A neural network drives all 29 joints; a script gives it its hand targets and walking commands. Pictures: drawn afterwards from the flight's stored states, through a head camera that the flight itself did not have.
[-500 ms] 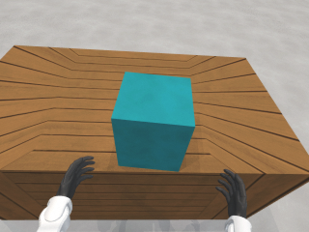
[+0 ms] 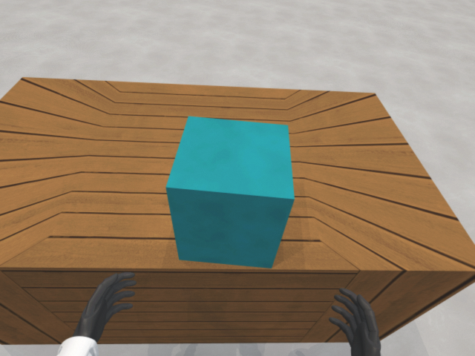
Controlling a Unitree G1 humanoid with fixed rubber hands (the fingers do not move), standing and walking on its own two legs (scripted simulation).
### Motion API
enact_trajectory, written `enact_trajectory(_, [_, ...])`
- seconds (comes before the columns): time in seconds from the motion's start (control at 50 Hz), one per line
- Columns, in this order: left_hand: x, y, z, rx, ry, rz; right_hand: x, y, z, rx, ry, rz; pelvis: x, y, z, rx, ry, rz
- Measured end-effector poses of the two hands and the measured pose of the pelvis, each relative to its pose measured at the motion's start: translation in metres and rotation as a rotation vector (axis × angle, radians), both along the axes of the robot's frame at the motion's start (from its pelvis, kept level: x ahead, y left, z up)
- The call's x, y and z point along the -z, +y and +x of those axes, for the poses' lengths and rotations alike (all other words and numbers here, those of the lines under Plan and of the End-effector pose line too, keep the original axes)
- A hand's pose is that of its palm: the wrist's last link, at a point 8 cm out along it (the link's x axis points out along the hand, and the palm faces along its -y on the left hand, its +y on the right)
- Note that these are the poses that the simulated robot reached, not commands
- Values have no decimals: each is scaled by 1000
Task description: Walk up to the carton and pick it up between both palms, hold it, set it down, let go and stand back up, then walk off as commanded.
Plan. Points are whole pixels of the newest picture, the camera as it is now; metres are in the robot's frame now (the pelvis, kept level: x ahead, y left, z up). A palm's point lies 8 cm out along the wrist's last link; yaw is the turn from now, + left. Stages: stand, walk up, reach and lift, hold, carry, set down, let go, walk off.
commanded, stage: set down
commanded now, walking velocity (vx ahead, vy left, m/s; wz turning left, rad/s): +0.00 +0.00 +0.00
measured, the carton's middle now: (231, 195) +0.46 +0.03 -0.01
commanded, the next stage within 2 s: let go in 1.36 s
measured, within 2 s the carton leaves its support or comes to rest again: neither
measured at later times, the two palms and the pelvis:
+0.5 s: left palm (100, 328) +0.20 +0.23 -0.05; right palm (372, 353) +0.18 -0.21 -0.04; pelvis +0.02 -0.01 +0.00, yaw +0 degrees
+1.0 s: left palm (96, 340) +0.18 +0.24 -0.07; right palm out of the picture +0.17 -0.22 -0.06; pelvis +0.02 -0.01 +0.00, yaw +0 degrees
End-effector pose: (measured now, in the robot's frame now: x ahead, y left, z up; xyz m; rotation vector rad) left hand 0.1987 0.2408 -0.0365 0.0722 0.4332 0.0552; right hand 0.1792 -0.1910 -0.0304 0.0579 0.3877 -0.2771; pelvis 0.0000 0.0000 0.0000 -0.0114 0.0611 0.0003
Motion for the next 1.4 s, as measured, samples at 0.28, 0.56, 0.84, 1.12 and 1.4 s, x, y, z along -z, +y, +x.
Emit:
enact_trajectory(0.28, [6, -4, 4, -9, 74, -2, 6, -5, 2, -20, 59, -6, -2, -5, 10, 0, -5, 6])
enact_trajectory(0.56, [18, -7, -3, -25, 176, -6, 11, -19, 1, -64, 116, -50, -3, -10, 15, 0, -11, 12])
enact_trajectory(0.84, [27, -3, -10, -66, 251, 5, 28, -21, -3, -122, 205, -60, -3, -10, 16, 1, -9, 13])
enact_trajectory(1.12, [34, 0, -20, -103, 333, 27, 37, -29, -5, -173, 262, -78, -3, -10, 16, 1, -10, 13])
enact_trajectory(1.4, [35, 2, -24, -126, 382, 53, 46, -33, 1, -222, 301, -76, -3, -11, 17, 1, -9, 14])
